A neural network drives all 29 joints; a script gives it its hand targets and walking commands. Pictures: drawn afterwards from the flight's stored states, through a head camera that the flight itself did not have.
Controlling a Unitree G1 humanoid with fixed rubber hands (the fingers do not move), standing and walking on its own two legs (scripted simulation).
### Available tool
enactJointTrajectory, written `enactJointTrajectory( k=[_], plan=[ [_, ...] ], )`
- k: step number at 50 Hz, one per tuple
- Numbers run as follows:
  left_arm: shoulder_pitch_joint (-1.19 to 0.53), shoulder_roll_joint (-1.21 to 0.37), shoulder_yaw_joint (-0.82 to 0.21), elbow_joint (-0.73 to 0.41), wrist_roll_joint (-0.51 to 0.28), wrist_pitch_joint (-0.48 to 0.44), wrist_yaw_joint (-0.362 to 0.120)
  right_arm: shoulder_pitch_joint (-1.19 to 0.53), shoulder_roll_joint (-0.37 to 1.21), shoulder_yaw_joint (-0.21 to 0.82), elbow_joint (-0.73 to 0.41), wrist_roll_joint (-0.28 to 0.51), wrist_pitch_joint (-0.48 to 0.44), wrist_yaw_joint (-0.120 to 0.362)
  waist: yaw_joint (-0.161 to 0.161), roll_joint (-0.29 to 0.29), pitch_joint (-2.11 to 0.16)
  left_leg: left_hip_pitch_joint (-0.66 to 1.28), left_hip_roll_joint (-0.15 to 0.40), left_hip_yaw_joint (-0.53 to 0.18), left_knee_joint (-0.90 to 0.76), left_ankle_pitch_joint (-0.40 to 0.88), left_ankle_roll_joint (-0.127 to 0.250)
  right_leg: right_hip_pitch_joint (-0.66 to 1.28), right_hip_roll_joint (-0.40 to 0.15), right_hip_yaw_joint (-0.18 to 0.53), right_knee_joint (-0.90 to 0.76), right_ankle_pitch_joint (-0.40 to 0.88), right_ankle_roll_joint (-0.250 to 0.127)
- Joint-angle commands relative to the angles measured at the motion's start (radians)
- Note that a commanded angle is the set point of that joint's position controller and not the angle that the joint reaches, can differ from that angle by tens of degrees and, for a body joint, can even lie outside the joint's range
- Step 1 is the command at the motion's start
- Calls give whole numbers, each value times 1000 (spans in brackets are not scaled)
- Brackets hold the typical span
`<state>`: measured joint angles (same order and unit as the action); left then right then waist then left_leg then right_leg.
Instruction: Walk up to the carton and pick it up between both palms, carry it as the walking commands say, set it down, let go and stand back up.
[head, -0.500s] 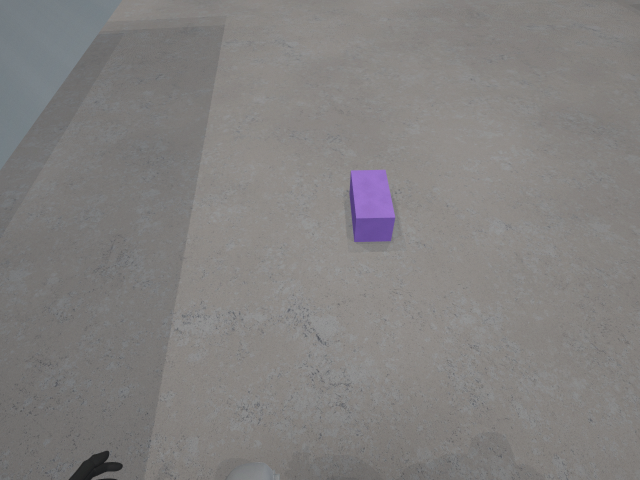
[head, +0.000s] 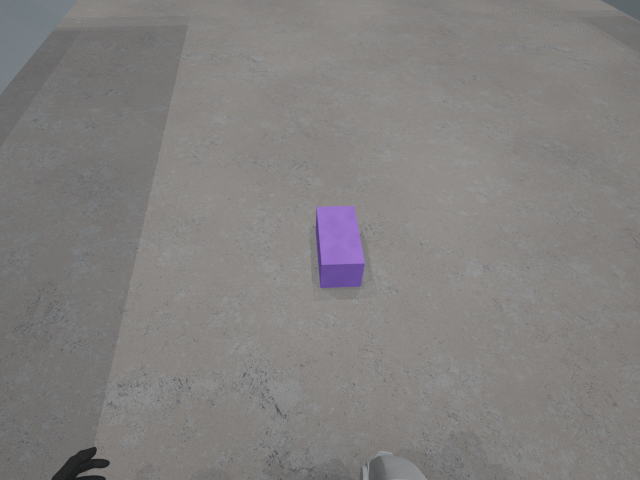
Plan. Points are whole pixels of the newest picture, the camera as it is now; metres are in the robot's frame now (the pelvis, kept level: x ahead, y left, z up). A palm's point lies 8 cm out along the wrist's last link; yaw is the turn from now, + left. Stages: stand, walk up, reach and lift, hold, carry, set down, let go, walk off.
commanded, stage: walk up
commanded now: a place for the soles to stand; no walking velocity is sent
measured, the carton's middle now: (337, 245) +1.04 -0.12 -0.66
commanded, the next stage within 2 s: none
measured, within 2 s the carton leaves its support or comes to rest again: neither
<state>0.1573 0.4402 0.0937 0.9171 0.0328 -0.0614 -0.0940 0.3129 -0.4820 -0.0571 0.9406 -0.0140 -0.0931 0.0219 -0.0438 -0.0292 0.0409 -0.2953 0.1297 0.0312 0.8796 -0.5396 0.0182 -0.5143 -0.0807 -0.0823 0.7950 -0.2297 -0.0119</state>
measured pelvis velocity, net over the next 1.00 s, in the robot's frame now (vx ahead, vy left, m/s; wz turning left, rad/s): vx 0.38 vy -0.11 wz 0.05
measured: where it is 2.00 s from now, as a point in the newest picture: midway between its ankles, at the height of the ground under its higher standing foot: (351, 382)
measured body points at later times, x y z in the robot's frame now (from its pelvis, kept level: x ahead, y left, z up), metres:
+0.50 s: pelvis +0.20 -0.03 +0.02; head +0.22 +0.00 +0.46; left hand +0.25 +0.30 -0.12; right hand +0.27 -0.37 -0.07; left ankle +0.22 +0.09 -0.70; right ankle +0.25 -0.17 -0.66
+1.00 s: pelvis +0.38 -0.11 +0.03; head +0.40 -0.10 +0.48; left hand +0.39 +0.21 -0.09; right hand +0.47 -0.43 -0.09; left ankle +0.48 +0.02 -0.68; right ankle +0.38 -0.19 -0.70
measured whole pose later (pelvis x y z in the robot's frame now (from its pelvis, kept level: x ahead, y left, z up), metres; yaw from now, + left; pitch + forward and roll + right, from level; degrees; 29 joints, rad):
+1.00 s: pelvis +0.38 -0.11 +0.03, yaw +3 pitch -1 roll +0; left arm 0.31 0.40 0.07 0.92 0.02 -0.05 -0.06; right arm 0.26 -0.41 -0.04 0.95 -0.01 -0.08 0.02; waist 0.05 -0.01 0.07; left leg -0.49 0.07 0.10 0.75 -0.32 0.04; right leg -0.25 -0.01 -0.16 0.63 -0.36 -0.06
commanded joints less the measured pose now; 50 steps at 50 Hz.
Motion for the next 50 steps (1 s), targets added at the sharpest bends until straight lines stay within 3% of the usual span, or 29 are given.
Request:
enactJointTrajectory(
  k=[1, 2, 4, 7, 9, 10, 11, 13, 14, 15, 16, 17, 20, 21, 24, 26, 27, 29, 31, 32, 33, 34, 35, 36, 39, 43, 46, 48, 50],
  plan=[
    [248, 388, 110, -32, -22, -19, 35, -162, -222, -46, -116, 4, -13, -28, 210, -155, -5, -682, -69, -79, 468, 18, 54, 459, -351, 855, -624, -837, -262],
    [189, 350, 97, -58, -18, -18, 47, -115, -220, -53, -96, 8, -16, -23, 163, -80, 11, -600, -30, -86, 415, 82, 52, 375, -347, 762, -580, -731, -250],
    [104, 288, 68, -57, -28, -23, 60, -1, -225, -45, -43, 10, -25, -29, 77, -147, 35, -522, 18, -79, 264, 157, 36, 340, -260, 502, -502, -479, -229],
    [77, 250, 50, -56, -33, -24, 49, 31, -196, -46, -9, 6, -31, -8, 56, -218, 3, -342, -10, -4, 69, 103, 29, 214, -193, 305, -458, -203, -241],
    [129, 254, 48, -55, -21, -28, 48, -24, -156, -40, -62, 0, -25, 1, 92, -146, -18, -281, -25, 35, -56, 132, 24, 244, -227, 293, -434, -92, -235],
    [104, 259, 42, -84, -19, -32, 45, -35, -150, -48, -50, 3, -23, 4, 93, -223, -50, -260, -41, 78, -79, 186, 26, 267, -222, 248, -436, -94, -234],
    [96, 262, 48, -84, -17, -24, 42, -39, -171, -50, -46, -6, -21, 9, 93, -125, -67, -198, -49, 69, -118, 182, 28, 249, -224, 255, -449, -235, -226],
    [26, 245, 34, -94, -21, -10, 45, 6, -168, -59, -29, 2, -24, 10, 25, -117, -35, -29, -77, 84, -209, 296, 36, 91, -206, 244, -414, -391, -189],
    [16, 224, 23, -113, -14, -9, 42, 47, -192, -66, -17, -3, -33, 5, 2, -20, -31, 114, -104, 86, -212, 224, 52, -24, -160, 168, -302, -392, -170],
    [-3, 166, 4, -128, -21, -10, 38, 132, -234, -86, -17, -7, -43, -9, -60, 62, -54, 278, -22, -119, -366, 78, 103, -157, -66, 44, -65, -258, -106],
    [-4, 113, -6, -137, -32, -17, 39, 238, -318, -112, -23, -15, -52, -25, -101, 252, -85, 440, 245, -616, -577, -202, 223, -395, 66, -19, 253, -237, -35],
    [-11, 158, -1, -123, -19, -5, 52, 224, -334, -108, -23, 0, -47, -29, -96, 208, -77, 372, 338, -723, -667, -264, 279, -401, 29, 135, 379, -253, -16],
    [43, 196, 16, -79, -5, -6, 48, 65, -258, -89, -77, 9, -45, -39, -10, 48, -14, 238, 286, -554, -585, -70, 267, -350, -62, 161, 368, -151, -8],
    [88, 207, 17, -51, -10, -9, 46, 55, -259, -78, -76, 7, -46, -36, -2, 27, -69, 234, 250, -413, -534, 107, 258, -297, -77, 164, 292, -163, -1],
    [66, 176, 17, -52, -14, 4, 33, 43, -278, -88, -73, 0, -47, -28, 4, 225, -3, 116, 228, -250, -524, 368, 265, -212, -74, 106, 190, -152, 24],
    [2, 153, 17, -46, -12, 9, 21, 65, -279, -87, -79, 5, -49, -26, -13, 152, -17, 69, 231, -248, -533, 313, 261, -136, -67, 50, 119, -92, 19],
    [-18, 165, 15, -39, -27, 9, 15, 26, -270, -85, -71, -5, -45, -25, -14, 211, -16, 74, 150, -178, -503, 261, 233, -128, -57, 48, 51, -89, 16],
    [-1, 159, 21, -29, -17, 7, 5, -18, -272, -85, -75, -7, -36, -21, 3, 214, -5, -28, 123, -115, -500, 163, 206, 6, -34, -31, -31, -33, 10],
    [47, 167, 44, -8, -6, 12, 3, -37, -260, -69, -84, 5, -22, -19, 59, 172, -12, -174, 137, -122, -471, 76, 185, 232, 25, -80, -40, -11, 3],
    [77, 185, 64, 19, 0, 9, 11, -63, -237, -62, -76, 7, -19, -21, 115, 78, -18, -283, 140, -125, -368, 69, 160, 366, 36, -52, -67, -42, -12],
    [135, 228, 73, 14, -3, 5, 17, -76, -214, -51, -100, -7, -21, -26, 149, 23, -36, -294, 58, -7, -136, 335, 122, 480, 64, -42, -176, -170, -48],
    [256, 290, 86, 30, -5, -4, 31, -95, -155, -31, -122, 10, -22, -21, 223, -250, -96, -520, -67, 119, 305, 279, 46, 610, -157, 387, -400, -432, -107],
    [274, 349, 98, 1, -22, -16, 39, -95, -167, -36, -125, 13, -14, -36, 223, -248, -94, -619, -89, -2, 433, 38, 53, 553, -348, 776, -569, -518, -271],
    [198, 303, 88, -21, -29, -9, 47, -78, -205, -40, -101, 18, -11, -43, 171, -81, -31, -556, -38, -102, 452, 88, 67, 399, -337, 686, -571, -571, -249],
    [100, 252, 63, -59, -34, -9, 61, 36, -194, -33, -31, 11, -21, -29, 70, -104, -5, -422, 28, -67, 243, 142, 29, 309, -264, 431, -488, -317, -229],
    [136, 247, 52, -67, -26, -16, 56, 28, -155, -38, -33, -3, -10, -22, 87, -228, 2, -298, -3, 33, 35, 130, 12, 251, -198, 237, -461, -47, -252],
    [160, 237, 41, -66, -17, -9, 51, -55, -139, -41, -45, -2, -5, -3, 99, -116, 13, -229, -48, 48, -61, 194, 5, 208, -210, 293, -533, -232, -209],
    [111, 250, 47, -94, -22, -10, 45, -35, -139, -50, -50, 5, -5, -11, 86, -145, 16, -219, -40, 62, -122, 262, 26, 243, -239, 278, -544, -283, -194],
    [97, 221, 38, -74, -20, 0, 53, -28, -107, -42, -62, 1, -12, -11, 53, -123, 27, -86, -99, 87, -244, 324, 34, 183, -185, 194, -433, -52, -171]
  ],
)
